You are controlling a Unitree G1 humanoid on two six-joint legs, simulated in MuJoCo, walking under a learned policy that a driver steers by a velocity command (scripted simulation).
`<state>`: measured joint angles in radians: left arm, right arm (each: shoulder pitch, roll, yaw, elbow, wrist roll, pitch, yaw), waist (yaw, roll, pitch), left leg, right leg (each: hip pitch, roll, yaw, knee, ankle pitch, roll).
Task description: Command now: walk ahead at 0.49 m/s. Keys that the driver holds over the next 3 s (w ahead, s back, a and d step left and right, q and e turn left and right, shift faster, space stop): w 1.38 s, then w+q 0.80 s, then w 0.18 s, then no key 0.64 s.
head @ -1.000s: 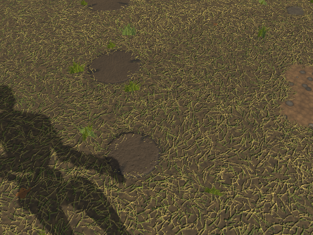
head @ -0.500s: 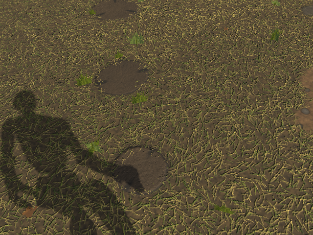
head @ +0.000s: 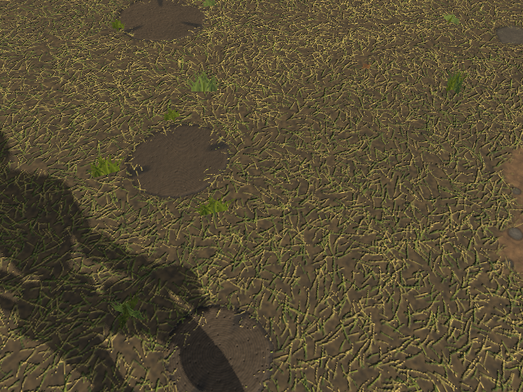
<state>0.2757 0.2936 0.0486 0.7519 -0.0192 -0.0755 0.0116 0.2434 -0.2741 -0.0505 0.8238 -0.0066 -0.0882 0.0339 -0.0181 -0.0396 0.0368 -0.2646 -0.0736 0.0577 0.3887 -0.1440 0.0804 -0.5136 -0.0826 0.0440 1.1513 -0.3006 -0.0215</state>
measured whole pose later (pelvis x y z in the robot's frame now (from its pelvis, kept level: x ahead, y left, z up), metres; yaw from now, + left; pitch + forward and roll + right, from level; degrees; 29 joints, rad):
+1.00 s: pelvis +0.57 +0.01 -0.01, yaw +1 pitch +1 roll -1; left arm 0.31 0.30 0.05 0.86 -0.02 -0.08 0.00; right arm 0.16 -0.28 -0.04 0.79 0.00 -0.08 0.03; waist 0.01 -0.02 0.03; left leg -0.37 -0.02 0.04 0.50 -0.16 0.06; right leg -0.37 -0.03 0.03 1.13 -0.40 -0.03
